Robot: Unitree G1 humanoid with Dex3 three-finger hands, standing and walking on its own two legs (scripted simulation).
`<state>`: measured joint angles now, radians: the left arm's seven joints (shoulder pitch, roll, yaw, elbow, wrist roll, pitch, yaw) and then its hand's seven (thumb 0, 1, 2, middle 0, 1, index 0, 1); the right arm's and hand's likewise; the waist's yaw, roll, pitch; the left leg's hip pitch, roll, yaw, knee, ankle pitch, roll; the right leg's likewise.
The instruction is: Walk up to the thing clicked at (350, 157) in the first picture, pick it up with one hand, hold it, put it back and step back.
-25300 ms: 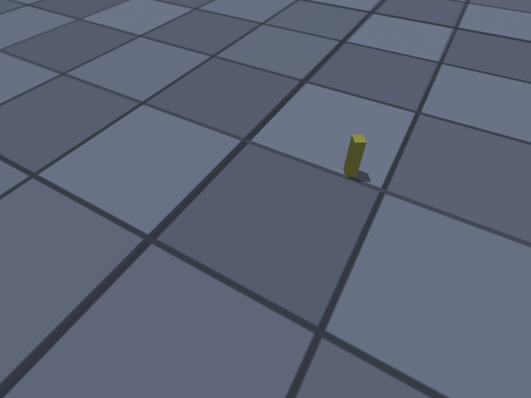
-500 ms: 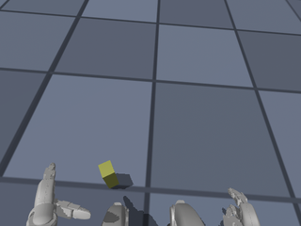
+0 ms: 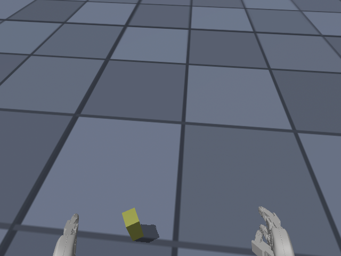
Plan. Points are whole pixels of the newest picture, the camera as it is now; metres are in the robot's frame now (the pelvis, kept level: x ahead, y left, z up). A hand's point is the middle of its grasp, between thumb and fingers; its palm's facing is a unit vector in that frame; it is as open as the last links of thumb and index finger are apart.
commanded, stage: home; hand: left
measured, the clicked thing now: (133, 225) +0.38 +0.18 -0.60
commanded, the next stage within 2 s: stand in 1.52 s
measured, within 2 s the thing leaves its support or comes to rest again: neither
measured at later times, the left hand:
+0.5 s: hand out of the picture +0.16 +0.18 -0.05, palm faces +0.10 -0.95 -0.28, open 17.4 cm
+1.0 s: hand (95, 255) +0.16 +0.18 -0.05, palm faces +0.11 -0.96 -0.27, open 17.4 cm
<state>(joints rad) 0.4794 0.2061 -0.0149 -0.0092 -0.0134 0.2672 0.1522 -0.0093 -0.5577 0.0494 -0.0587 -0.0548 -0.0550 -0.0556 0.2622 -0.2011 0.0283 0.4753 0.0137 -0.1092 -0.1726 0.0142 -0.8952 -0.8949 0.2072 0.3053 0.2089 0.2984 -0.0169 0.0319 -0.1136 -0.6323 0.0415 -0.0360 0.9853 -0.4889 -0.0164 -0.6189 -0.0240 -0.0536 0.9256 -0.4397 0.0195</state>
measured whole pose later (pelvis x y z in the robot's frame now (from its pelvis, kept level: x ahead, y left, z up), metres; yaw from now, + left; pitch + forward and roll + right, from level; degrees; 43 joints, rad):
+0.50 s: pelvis -0.01 +0.00 +0.00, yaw +0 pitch +7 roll -2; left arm 0.47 0.20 -0.01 0.01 -0.01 0.26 0.14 -0.01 -0.52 0.07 -0.06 -0.06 -0.06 -0.06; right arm 0.29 -0.20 0.03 0.51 0.01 -0.13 -0.17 0.02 -0.90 -0.89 0.21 0.30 0.21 0.30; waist -0.03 0.03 -0.10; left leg -0.61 0.04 -0.03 0.96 -0.47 -0.02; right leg -0.60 -0.02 -0.05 0.90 -0.42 0.02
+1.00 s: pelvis +0.00 +0.00 +0.00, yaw +0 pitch +7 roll -2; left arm 0.46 0.20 -0.01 0.01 -0.01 0.25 0.14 -0.01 -0.53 0.07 -0.06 -0.06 -0.06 -0.06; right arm 0.28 -0.20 0.03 0.52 0.01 -0.15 -0.17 0.02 -0.90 -0.89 0.21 0.30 0.21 0.30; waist -0.02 0.03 -0.10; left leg -0.60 0.04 -0.03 0.96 -0.47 -0.02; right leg -0.59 -0.02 -0.05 0.90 -0.42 0.02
